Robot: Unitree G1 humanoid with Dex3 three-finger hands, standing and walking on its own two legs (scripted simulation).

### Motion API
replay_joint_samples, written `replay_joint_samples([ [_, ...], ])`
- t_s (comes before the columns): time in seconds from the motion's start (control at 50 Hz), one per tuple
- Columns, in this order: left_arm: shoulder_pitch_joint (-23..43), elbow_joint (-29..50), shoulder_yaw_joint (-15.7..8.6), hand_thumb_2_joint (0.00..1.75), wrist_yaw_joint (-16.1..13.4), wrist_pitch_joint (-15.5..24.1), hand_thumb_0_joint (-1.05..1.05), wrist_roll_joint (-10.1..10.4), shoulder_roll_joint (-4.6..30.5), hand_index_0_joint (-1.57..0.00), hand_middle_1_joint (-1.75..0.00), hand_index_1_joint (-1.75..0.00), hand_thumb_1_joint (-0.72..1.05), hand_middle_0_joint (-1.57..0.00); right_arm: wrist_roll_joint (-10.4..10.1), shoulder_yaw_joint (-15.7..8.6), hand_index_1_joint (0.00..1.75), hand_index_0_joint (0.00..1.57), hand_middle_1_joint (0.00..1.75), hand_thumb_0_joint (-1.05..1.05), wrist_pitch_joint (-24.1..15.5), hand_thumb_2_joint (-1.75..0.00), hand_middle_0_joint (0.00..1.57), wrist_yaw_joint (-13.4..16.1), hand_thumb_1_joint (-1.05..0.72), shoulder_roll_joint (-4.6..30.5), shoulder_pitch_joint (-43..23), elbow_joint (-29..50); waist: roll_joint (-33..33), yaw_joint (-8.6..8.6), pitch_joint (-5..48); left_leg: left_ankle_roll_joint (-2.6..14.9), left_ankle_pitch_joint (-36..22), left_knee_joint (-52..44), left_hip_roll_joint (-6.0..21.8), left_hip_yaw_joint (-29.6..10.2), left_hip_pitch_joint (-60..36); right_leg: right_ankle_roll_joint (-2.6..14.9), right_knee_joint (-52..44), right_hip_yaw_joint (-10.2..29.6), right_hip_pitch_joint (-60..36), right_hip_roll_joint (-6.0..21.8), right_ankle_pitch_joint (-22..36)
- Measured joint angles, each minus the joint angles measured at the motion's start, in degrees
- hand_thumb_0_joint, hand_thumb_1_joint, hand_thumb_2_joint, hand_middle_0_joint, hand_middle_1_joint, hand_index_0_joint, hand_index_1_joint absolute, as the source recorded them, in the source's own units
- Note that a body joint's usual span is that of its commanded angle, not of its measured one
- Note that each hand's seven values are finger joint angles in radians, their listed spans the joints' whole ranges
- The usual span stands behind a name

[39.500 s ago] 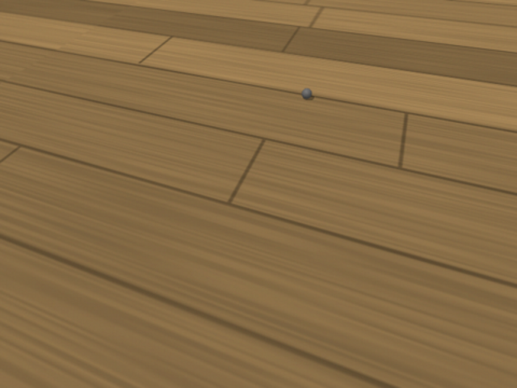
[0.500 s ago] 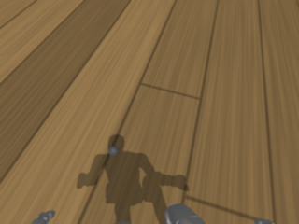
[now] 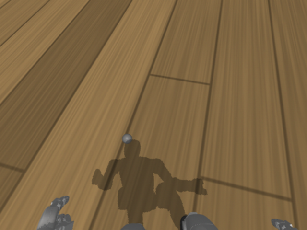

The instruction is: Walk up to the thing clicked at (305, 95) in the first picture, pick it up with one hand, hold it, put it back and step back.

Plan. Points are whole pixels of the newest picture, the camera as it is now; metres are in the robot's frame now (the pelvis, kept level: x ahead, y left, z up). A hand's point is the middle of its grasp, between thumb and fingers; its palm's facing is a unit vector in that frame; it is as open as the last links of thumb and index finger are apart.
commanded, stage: step back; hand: left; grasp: from above
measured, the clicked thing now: (127, 138) +0.69 +0.22 -0.72
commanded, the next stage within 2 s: none
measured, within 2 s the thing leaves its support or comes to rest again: neither
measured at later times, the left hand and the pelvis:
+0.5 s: hand out of the picture -0.07 +0.24 -0.15, palm faces -0.12 -0.91 -0.40, open 7.4 cm; pelvis -0.17 -0.02 -0.01, yaw -6 degrees
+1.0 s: hand out of the picture -0.20 +0.21 -0.15, palm faces +0.00 -0.95 -0.32, open 7.4 cm; pelvis -0.33 -0.04 +0.00, yaw +1 degrees
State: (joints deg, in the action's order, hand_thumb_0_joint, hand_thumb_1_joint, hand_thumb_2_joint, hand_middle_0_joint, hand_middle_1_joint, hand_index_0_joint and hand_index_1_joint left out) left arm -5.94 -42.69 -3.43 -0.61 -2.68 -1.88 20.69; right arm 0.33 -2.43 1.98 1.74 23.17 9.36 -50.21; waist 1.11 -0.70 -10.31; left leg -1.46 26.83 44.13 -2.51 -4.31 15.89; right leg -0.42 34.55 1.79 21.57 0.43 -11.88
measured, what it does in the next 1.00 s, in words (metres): walks backwards: left foot, then right foot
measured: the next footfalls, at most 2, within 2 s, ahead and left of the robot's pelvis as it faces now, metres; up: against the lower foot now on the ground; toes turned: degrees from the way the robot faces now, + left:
left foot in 0.02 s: +0.01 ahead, +0.11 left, +0.00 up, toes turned -3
right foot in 0.46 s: -0.16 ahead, -0.15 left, +0.00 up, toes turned -3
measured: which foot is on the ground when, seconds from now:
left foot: up 0.00-0.00, down 0.02-0.50, up 0.52-0.82, down 0.84-1.00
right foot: down 0.00-0.04, up 0.06-0.44, down 0.46-0.86, up 0.88-1.00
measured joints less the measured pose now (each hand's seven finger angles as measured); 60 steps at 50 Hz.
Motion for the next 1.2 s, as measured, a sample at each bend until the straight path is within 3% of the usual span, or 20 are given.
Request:
replay_joint_samples([
  [0.04, 1.4, 0.6, -0.2, 0.90, 0.1, -0.6, 0.00, 0.5, 1.3, -0.21, -0.30, -0.30, 0.90, -0.20, 0.7, -0.5, 0.30, 0.21, 0.30, 0.00, -0.5, -0.90, 0.20, 0.0, -0.90, -1.1, 0.2, -0.8, -2.6, -0.13, -1.4, 1.44, -5.6, -7.7, -0.6, 2.1, -2.9, -0.75, 3.5, 0.4, 1.7, 1.5, -0.7],
  [0.06, 1.7, 0.4, -0.5, 0.90, 0.1, -1.0, 0.00, 0.7, 2.1, -0.21, -0.30, -0.30, 0.90, -0.20, 1.3, -0.4, 0.30, 0.21, 0.30, 0.00, -0.5, -0.90, 0.20, -0.1, -0.90, -2.1, 0.0, -1.2, -5.1, 0.61, -2.2, 2.27, -6.4, -8.1, -1.7, 3.5, -3.3, 0.06, 5.0, 2.4, 2.4, 1.9, -1.5],
  [0.1, 1.1, -0.7, -1.0, 0.90, -0.2, -1.8, 0.00, 0.6, 2.2, -0.20, -0.30, -0.30, 0.91, -0.20, 2.0, 0.1, 0.30, 0.21, 0.30, 0.01, -0.4, -0.90, 0.20, -1.0, -0.90, -2.9, 0.7, -1.1, -5.7, 0.50, -1.5, 3.14, -6.9, -7.4, -1.0, 3.9, -2.3, 0.80, 12.2, 5.3, 4.4, -1.7, -12.2],
  [0.14, 0.3, -2.2, -1.0, 0.90, -0.1, -2.4, 0.00, 0.4, 1.9, -0.20, -0.30, -0.30, 0.91, -0.20, 2.2, 0.2, 0.30, 0.21, 0.30, 0.01, -0.6, -0.90, 0.20, -1.2, -0.90, -3.0, 1.5, -0.9, -4.2, -0.85, -0.6, 3.42, -8.2, -8.2, 0.8, 2.3, -1.4, 0.95, 22.8, 5.9, 6.0, -5.7, -17.0],
  [0.24, -2.9, -2.9, -1.7, 0.90, 0.5, -2.3, 0.00, 0.9, 2.5, -0.20, -0.30, -0.30, 0.91, -0.20, 2.1, 0.0, 0.30, 0.21, 0.30, 0.01, -1.2, -0.90, 0.21, -0.6, -0.90, -3.0, 1.3, 0.2, -4.3, 0.44, 1.0, 2.98, -12.9, -12.4, 2.9, 3.4, 0.4, 0.40, 36.0, 8.7, 5.6, -8.0, -15.1],
  [0.36, -5.1, -4.0, -2.1, 0.90, 0.5, -2.2, 0.00, 0.4, 3.5, -0.20, -0.30, -0.30, 0.91, -0.20, 1.6, -0.4, 0.30, 0.21, 0.30, 0.01, -1.9, -0.90, 0.21, -0.1, -0.89, -2.6, -1.6, 3.4, -4.9, 1.29, -0.4, 2.40, -15.5, -10.9, 4.1, 5.5, 4.3, -1.90, 25.8, 8.2, -1.0, -4.4, -16.7],
  [0.46, -5.6, -5.1, -1.7, 0.90, 1.4, -1.7, 0.00, 0.4, 2.9, -0.20, -0.30, -0.30, 0.91, -0.20, 1.8, -0.3, 0.30, 0.21, 0.30, 0.00, -1.0, -0.90, 0.21, -0.4, -0.89, -0.9, -3.8, 5.1, -3.1, 1.90, -0.7, 0.82, -16.9, -6.9, 6.1, 6.9, 8.8, -0.35, 7.6, 2.8, -7.2, -0.9, -13.6],
  [0.5, -5.1, -6.2, -1.5, 0.90, 1.7, -1.2, 0.00, 0.1, 0.8, -0.20, -0.30, -0.30, 0.91, -0.20, 1.5, -0.8, 0.30, 0.21, 0.30, 0.00, -0.1, -0.90, 0.21, -0.4, -0.89, 0.8, -4.5, 4.5, 1.6, 1.00, -1.5, 0.92, -16.9, -4.9, 8.1, 3.9, 10.2, 0.46, 5.4, 0.2, -8.3, -3.3, -11.4],
  [0.52, -5.6, -6.1, -1.2, 0.90, 2.1, -1.2, 0.00, -0.2, 0.1, -0.20, -0.30, -0.30, 0.91, -0.20, 1.3, -1.1, 0.30, 0.21, 0.30, 0.00, 0.3, -0.90, 0.21, -0.1, -0.90, 1.1, -4.1, 3.9, 2.8, 0.54, -0.9, 1.19, -12.3, -3.3, 6.9, 1.6, 11.2, 0.79, 5.6, -0.8, -8.0, -3.5, -10.9],
  [0.56, -7.0, -5.5, -0.7, 0.90, 2.6, -1.4, 0.00, -0.7, -0.1, -0.20, -0.30, -0.30, 0.91, -0.20, 1.0, -1.3, 0.30, 0.21, 0.30, 0.00, 1.0, -0.90, 0.20, 0.4, -0.90, 0.4, -2.4, 2.6, 1.1, 1.90, 1.3, 0.87, -2.0, 5.7, 2.1, -0.1, 13.5, 1.66, 6.3, 0.4, -6.3, -1.6, -10.2],
  [0.62, -7.8, -5.3, -0.6, 0.90, 2.2, -2.0, 0.00, -0.8, -0.6, -0.21, -0.30, -0.30, 0.91, -0.20, 0.4, -0.9, 0.30, 0.21, 0.30, 0.01, 0.9, -0.90, 0.20, 0.3, -0.90, 0.5, 0.3, 1.2, -0.4, 2.71, 3.4, 0.79, -1.0, 17.5, -3.1, -1.8, 14.3, 1.85, 2.9, 1.5, -5.5, 0.6, -6.9],
  [0.68, -6.6, -4.2, -1.1, 0.90, 1.7, -1.9, 0.01, -0.9, -0.8, -0.21, -0.30, -0.30, 0.90, -0.20, 0.3, -0.6, 0.30, 0.21, 0.30, 0.00, 0.1, -0.90, 0.20, 0.5, -0.90, 0.9, 3.0, 0.7, 0.0, 1.96, 4.1, 0.15, -1.6, 21.2, -4.3, -2.6, 12.4, 1.84, 0.3, 0.0, -3.9, 1.0, -3.9],
  [0.78, -2.5, -0.4, -1.6, 0.90, 0.5, -1.4, 0.00, -1.2, 0.5, -0.21, -0.30, -0.30, 0.90, -0.20, 0.8, 0.0, 0.30, 0.21, 0.30, 0.01, -0.3, -0.90, 0.20, 0.8, -0.90, -0.3, 5.6, -0.2, -0.5, 0.42, 2.0, -0.28, 1.7, 7.9, -1.1, 0.9, 3.8, 2.25, 1.3, -4.0, -0.3, 1.2, -1.6],
  [0.82, -0.6, 1.0, -1.5, 0.90, 0.3, -1.5, 0.00, -0.9, 1.2, -0.21, -0.30, -0.30, 0.90, -0.20, 1.2, 0.2, 0.30, 0.21, 0.30, 0.01, -0.7, -0.90, 0.20, 0.6, -0.90, -1.1, 5.9, -0.3, -1.4, 0.01, 0.9, 0.30, -1.8, -2.2, 0.2, 2.7, -0.3, 2.22, 3.6, -5.5, 1.9, 1.7, -1.6],
  [0.88, 1.3, 0.9, -1.6, 0.90, 0.4, -2.1, 0.00, -0.1, 2.4, -0.20, -0.30, -0.30, 0.91, -0.20, 1.9, 0.3, 0.30, 0.21, 0.30, 0.01, -1.0, -0.90, 0.20, 0.2, -0.90, -3.5, 4.6, -1.2, -6.6, 0.87, -1.5, 2.32, -6.7, -7.8, -1.9, 5.3, -2.8, 1.95, 8.1, -3.0, 4.2, 3.6, -4.1],
  [0.94, 0.3, -1.2, -0.8, 0.90, 0.8, -3.2, 0.00, 0.2, 0.9, -0.20, -0.30, -0.30, 0.91, -0.20, 2.5, 0.7, 0.30, 0.21, 0.30, 0.01, -1.0, -0.90, 0.21, -0.3, -0.90, -3.1, 4.9, -0.6, -4.5, -0.71, 0.1, 3.06, -7.5, -6.5, 0.4, 3.4, -0.5, 1.37, 20.7, 0.2, 6.6, -1.5, -16.1],
  [1.02, -2.2, -3.0, -0.7, 0.90, 1.6, -2.7, 0.00, 0.9, 0.7, -0.20, -0.30, -0.30, 0.91, -0.20, 2.7, 0.6, 0.30, 0.21, 0.30, 0.01, -1.5, -0.90, 0.21, 0.1, -0.90, -2.7, 3.7, -0.3, -3.6, 0.16, 2.8, 2.34, -10.7, -9.2, 2.9, 3.1, 1.2, 1.48, 30.9, 5.3, 5.2, -4.7, -15.4],
  [1.12, -6.6, -6.7, -0.4, 0.90, 1.9, -0.1, 0.00, 0.9, 1.6, -0.20, -0.30, -0.30, 0.91, -0.20, 2.8, 0.0, 0.30, 0.21, 0.30, 0.01, -2.0, -0.90, 0.21, -1.0, -0.89, -1.7, 0.6, 1.3, -3.8, 1.44, 5.1, 1.75, -11.2, -7.2, 4.5, 5.1, 4.1, 0.45, 6.9, 3.2, -7.6, -0.4, -16.3],
  [1.16, -7.1, -9.7, -0.4, 0.90, 1.3, 1.3, 0.00, 0.3, 0.3, -0.20, -0.30, -0.30, 0.91, -0.20, 2.7, -0.5, 0.30, 0.21, 0.30, 0.01, -1.5, -0.90, 0.21, -1.3, -0.90, -0.3, -0.9, 1.4, 0.1, 1.04, 4.4, 1.87, -9.8, -3.3, 7.2, 3.6, 5.3, 0.00, -0.7, 1.1, -11.6, -2.5, -9.8],
  [1.2, -8.5, -11.3, 0.1, 0.90, 1.2, 2.3, 0.00, -0.4, -0.8, -0.20, -0.30, -0.30, 0.91, -0.20, 2.3, -1.0, 0.30, 0.21, 0.30, 0.00, -0.8, -0.90, 0.20, -1.1, -0.90, 0.0, -0.3, 0.8, 2.4, 1.00, 5.4, 2.27, -4.3, -0.2, 6.8, 1.0, 6.2, 0.05, -1.1, 0.0, -12.3, -3.7, -8.9],
])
